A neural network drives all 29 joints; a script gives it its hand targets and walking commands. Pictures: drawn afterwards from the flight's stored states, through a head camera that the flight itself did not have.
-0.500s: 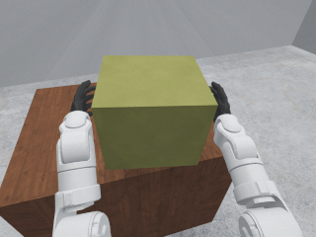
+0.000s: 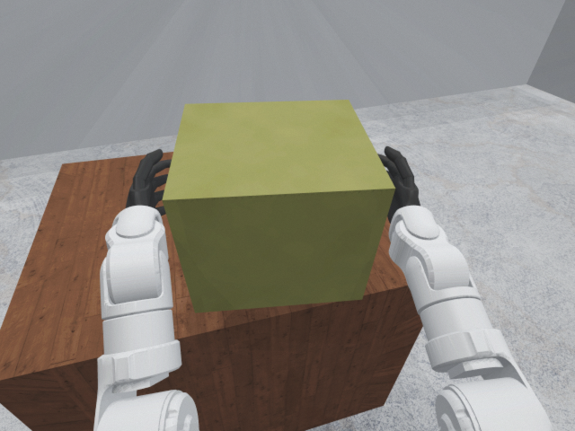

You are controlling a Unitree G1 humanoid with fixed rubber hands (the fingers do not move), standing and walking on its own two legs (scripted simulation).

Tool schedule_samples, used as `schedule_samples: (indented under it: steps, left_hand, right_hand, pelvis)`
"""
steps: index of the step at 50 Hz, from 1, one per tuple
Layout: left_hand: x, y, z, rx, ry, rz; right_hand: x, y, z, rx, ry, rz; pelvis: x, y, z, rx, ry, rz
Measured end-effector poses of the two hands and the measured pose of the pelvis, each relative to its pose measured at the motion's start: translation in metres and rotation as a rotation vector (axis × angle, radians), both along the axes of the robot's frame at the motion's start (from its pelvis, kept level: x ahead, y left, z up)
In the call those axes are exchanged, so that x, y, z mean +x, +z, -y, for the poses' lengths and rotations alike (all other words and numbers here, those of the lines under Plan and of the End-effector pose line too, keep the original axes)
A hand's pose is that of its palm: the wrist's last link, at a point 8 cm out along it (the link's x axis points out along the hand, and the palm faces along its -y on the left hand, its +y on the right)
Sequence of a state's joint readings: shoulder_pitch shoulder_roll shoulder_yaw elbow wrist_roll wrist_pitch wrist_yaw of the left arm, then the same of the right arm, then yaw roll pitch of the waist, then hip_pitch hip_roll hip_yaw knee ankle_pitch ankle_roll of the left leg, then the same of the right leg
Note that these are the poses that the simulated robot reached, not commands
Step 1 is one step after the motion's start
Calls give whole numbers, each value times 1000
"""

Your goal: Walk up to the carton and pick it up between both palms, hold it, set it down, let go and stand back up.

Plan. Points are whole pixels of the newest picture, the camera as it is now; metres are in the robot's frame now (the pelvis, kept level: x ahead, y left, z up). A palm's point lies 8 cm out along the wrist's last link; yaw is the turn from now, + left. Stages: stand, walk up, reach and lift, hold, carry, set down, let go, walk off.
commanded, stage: hold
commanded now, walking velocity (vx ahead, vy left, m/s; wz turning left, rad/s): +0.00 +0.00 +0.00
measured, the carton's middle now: (274, 202) +0.40 +0.01 +0.16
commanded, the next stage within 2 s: none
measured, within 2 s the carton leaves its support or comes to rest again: neither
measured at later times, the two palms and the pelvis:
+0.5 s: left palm (143, 209) +0.35 +0.18 +0.19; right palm (400, 204) +0.35 -0.15 +0.19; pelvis +0.00 +0.00 +0.00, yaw +0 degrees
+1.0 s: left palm (143, 210) +0.35 +0.18 +0.19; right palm (400, 205) +0.35 -0.15 +0.19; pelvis +0.00 +0.00 +0.00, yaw +0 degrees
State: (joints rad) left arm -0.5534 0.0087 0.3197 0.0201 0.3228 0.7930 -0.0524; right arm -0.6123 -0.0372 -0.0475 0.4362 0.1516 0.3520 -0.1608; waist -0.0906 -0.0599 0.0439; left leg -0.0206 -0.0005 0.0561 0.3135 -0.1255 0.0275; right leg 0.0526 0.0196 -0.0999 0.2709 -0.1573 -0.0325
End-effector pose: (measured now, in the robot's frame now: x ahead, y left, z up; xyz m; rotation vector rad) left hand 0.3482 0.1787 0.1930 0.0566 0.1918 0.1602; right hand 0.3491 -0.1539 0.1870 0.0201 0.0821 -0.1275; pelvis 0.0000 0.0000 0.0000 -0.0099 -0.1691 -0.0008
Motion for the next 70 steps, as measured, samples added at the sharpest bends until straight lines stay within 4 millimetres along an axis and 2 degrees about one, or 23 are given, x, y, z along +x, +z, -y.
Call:
schedule_samples:
  steps: [70]
  left_hand:
    - [0,1,-1,-4,-1,-2]
  right_hand:
    - [-1,1,-1,-2,-3,4]
  pelvis:
    - [-2,0,3,2,0,0]
